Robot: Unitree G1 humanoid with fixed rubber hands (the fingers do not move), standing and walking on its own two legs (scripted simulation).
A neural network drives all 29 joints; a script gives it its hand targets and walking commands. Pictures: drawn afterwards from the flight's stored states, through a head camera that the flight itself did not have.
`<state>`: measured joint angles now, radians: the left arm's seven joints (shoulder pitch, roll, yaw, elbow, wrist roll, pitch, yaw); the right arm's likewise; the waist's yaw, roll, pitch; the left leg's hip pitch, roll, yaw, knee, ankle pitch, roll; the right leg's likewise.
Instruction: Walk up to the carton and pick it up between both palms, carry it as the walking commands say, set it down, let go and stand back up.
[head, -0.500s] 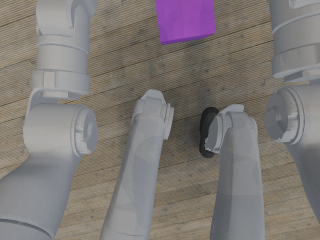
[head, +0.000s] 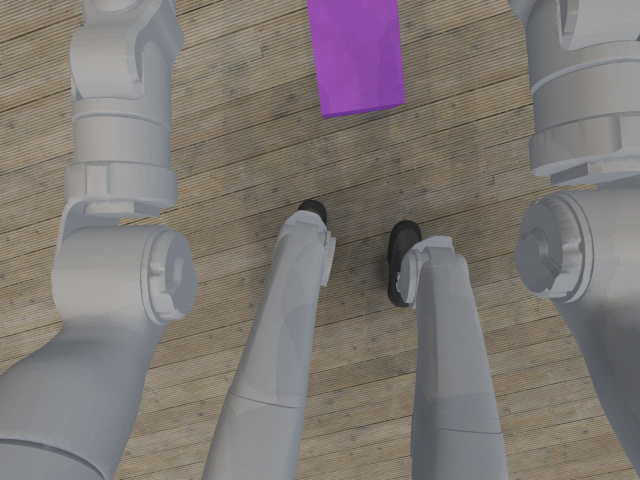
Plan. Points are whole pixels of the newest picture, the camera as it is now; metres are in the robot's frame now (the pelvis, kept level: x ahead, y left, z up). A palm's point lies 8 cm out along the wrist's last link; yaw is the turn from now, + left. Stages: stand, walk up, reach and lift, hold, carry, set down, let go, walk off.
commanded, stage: set down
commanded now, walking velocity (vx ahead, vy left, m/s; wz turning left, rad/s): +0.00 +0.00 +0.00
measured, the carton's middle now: (351, 30) +0.59 +0.07 -0.55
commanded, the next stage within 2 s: let go in 0.12 s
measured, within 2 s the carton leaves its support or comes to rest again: neither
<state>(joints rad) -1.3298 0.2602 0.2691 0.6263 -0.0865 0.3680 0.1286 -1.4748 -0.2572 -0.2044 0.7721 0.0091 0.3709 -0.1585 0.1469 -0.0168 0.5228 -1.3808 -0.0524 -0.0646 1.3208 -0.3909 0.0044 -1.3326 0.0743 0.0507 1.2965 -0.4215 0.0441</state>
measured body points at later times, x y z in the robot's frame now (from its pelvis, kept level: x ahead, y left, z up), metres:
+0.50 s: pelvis +0.02 +0.00 +0.07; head +0.34 +0.03 +0.38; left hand +0.43 +0.25 -0.07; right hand +0.47 -0.12 -0.08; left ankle +0.11 +0.10 -0.59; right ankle +0.10 -0.14 -0.59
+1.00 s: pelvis +0.08 -0.01 +0.13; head +0.17 +0.00 +0.57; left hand +0.26 +0.23 +0.04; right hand +0.32 -0.20 +0.04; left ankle +0.11 +0.10 -0.59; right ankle +0.10 -0.14 -0.59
